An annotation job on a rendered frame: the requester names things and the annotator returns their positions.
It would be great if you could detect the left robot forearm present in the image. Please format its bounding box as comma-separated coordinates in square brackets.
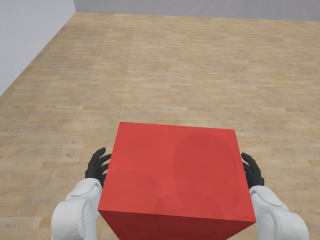
[50, 178, 103, 240]

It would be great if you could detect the robot right hand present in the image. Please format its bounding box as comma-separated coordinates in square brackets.
[241, 152, 265, 190]

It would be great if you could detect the carton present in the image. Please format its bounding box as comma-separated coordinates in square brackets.
[97, 121, 257, 240]

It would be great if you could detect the robot left hand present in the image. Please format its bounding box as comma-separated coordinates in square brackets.
[85, 147, 112, 189]

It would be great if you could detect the right robot forearm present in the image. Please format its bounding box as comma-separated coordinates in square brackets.
[249, 185, 310, 240]

